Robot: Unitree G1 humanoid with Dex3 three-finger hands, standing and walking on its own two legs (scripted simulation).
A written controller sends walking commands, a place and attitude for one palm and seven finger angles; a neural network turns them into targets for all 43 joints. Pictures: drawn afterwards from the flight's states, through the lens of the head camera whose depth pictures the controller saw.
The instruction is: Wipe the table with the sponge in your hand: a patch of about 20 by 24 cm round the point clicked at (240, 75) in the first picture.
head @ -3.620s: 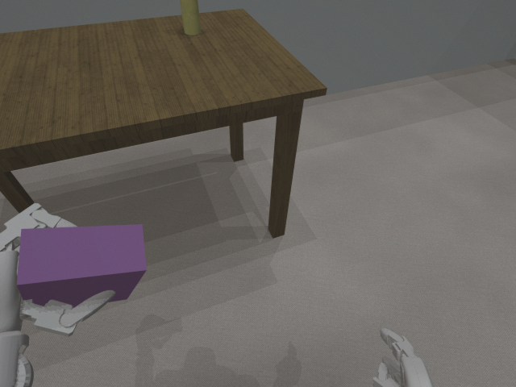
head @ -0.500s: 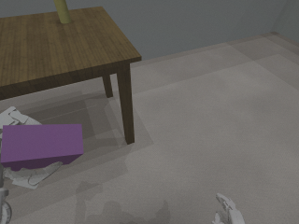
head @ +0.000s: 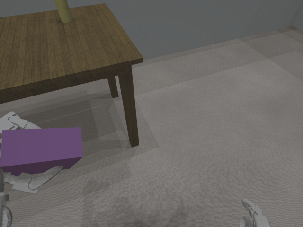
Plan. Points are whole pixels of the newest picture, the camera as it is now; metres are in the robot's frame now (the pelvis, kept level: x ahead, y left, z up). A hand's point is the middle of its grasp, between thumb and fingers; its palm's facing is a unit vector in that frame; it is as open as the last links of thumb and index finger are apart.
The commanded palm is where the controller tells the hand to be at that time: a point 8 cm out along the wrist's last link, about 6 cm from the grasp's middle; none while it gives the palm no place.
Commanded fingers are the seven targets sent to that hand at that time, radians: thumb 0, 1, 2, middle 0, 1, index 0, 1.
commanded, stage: take the last steps up to it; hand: left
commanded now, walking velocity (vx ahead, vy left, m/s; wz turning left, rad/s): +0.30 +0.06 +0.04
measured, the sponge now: (53, 152) +0.22 +0.21 +0.16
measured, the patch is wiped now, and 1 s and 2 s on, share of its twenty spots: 0.00 0.00 0.00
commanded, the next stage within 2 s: come to a stop and stand still in 1.58 s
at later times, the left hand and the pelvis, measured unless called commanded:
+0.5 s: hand (70, 114) +0.32 +0.21 +0.16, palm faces +0.42 -0.79 -0.44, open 9.7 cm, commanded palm +0.26 +0.25 +0.18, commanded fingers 0.00 0.10 1.30 -1.20 -1.60 -1.20 -1.60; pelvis +0.10 -0.03 -0.01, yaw +1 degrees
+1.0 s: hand (83, 75) +0.44 +0.21 +0.18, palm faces +0.39 -0.79 -0.47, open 9.7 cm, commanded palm +0.39 +0.25 +0.18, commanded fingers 0.00 0.10 1.30 -1.20 -1.60 -1.20 -1.60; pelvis +0.23 -0.03 +0.00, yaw +1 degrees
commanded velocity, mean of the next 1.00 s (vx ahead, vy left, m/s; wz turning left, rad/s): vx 0.30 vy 0.06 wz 0.04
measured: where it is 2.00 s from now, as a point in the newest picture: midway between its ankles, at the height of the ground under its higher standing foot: (158, 202)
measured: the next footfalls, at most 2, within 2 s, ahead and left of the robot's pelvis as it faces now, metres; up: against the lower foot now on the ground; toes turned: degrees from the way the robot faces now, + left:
left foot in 0.02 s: +0.09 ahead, +0.13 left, +0.00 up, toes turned +9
right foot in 0.34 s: +0.15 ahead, -0.13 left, +0.00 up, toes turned -9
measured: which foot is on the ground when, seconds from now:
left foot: up 0.00-0.00, down 0.02-0.36, up 0.38-0.66, down 0.68-1.00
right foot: down 0.00-0.04, up 0.06-0.32, down 0.34-0.70, up 0.72-1.00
